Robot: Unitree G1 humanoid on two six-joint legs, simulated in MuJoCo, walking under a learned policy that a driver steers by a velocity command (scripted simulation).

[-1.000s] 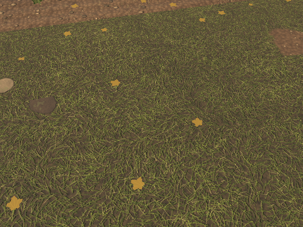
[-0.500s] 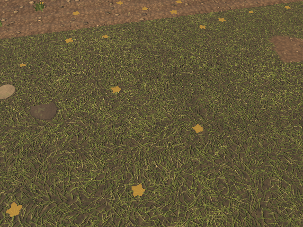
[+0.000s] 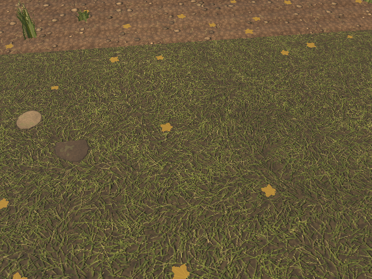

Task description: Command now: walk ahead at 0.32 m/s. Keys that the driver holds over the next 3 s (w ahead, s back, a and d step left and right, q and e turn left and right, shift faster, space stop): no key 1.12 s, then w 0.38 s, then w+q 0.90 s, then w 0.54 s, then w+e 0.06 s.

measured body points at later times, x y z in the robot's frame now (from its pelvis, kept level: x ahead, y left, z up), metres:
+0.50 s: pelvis +0.20 +0.03 -0.15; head +0.21 +0.03 +0.30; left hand +0.31 +0.27 -0.27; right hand +0.26 -0.21 -0.29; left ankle +0.20 +0.15 -0.87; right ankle +0.27 -0.09 -0.88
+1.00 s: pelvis +0.25 +0.02 -0.15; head +0.26 +0.02 +0.30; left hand +0.37 +0.28 -0.27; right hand +0.30 -0.24 -0.29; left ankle +0.20 +0.15 -0.87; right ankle +0.27 -0.09 -0.87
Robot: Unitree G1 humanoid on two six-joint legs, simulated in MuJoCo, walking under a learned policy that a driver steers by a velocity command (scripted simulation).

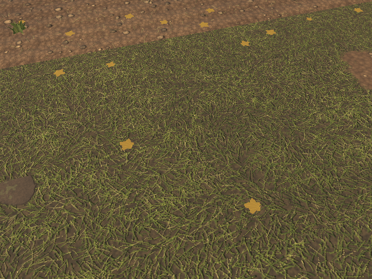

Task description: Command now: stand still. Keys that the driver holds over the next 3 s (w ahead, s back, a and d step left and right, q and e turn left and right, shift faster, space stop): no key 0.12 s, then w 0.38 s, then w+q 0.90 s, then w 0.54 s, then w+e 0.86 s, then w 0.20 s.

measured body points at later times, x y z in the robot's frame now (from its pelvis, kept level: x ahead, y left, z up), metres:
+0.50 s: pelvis +0.09 -0.02 +0.01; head +0.09 -0.02 +0.46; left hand +0.04 +0.21 -0.14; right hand +0.16 -0.26 -0.13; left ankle +0.07 +0.12 -0.64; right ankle +0.02 -0.11 -0.73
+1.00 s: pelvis +0.36 +0.08 +0.00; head +0.36 +0.08 +0.45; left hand +0.41 +0.33 -0.13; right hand +0.36 -0.16 -0.15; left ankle +0.35 +0.14 -0.73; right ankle +0.43 -0.08 -0.64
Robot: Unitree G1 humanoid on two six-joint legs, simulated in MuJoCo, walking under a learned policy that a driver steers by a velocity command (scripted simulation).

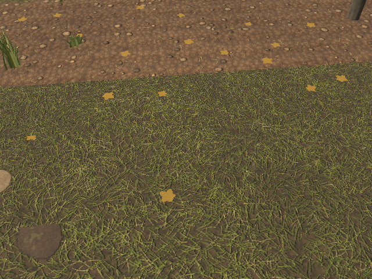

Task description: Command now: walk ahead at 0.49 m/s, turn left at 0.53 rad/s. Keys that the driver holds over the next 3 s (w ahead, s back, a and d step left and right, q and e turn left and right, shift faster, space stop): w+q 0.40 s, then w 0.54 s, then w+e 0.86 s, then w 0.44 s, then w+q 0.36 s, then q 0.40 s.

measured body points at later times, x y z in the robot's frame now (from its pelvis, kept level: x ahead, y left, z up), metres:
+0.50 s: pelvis +0.33 -0.05 -0.17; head +0.32 -0.04 +0.28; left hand +0.27 +0.19 -0.31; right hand +0.42 -0.26 -0.31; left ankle +0.34 +0.09 -0.77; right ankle +0.32 -0.14 -0.90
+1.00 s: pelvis +0.60 +0.08 -0.16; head +0.61 +0.08 +0.29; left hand +0.60 +0.34 -0.29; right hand +0.67 -0.16 -0.30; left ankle +0.59 +0.16 -0.90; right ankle +0.69 -0.06 -0.84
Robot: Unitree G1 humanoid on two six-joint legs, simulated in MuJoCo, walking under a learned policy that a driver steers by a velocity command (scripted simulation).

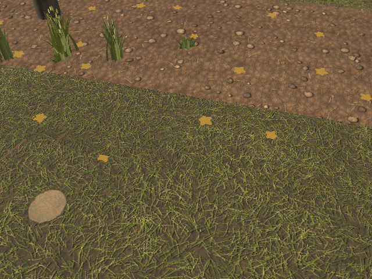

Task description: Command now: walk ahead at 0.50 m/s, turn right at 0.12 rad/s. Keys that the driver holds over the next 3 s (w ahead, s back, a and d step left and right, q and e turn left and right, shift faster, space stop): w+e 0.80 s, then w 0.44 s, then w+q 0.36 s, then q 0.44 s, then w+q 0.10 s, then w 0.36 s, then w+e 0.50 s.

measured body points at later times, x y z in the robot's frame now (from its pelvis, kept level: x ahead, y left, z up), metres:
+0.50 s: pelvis +0.27 -0.07 -0.07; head +0.27 -0.08 +0.38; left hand +0.26 +0.15 -0.21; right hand +0.42 -0.33 -0.15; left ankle +0.45 +0.06 -0.73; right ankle +0.18 -0.14 -0.75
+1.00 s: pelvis +0.56 -0.16 -0.19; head +0.57 -0.17 +0.26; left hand +0.85 -0.09 -0.29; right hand +0.38 -0.30 -0.34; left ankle +0.50 +0.00 -0.92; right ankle +0.67 -0.36 -0.89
